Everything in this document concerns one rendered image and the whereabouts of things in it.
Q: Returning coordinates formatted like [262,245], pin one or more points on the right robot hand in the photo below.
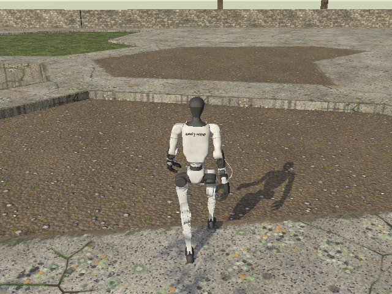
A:
[226,188]

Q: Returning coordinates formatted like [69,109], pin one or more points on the right robot foot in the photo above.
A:
[211,223]

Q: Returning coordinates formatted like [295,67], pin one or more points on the left robot hand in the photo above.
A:
[172,169]

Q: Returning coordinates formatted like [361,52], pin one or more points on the right robot forearm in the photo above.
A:
[222,169]

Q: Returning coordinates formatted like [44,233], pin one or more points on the robot right upper arm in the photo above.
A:
[217,140]

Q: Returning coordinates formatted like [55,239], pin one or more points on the left robot forearm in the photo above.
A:
[170,158]

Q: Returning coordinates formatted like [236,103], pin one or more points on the robot right shin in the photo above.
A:
[212,204]

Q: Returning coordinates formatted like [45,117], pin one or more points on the robot left upper arm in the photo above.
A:
[176,130]

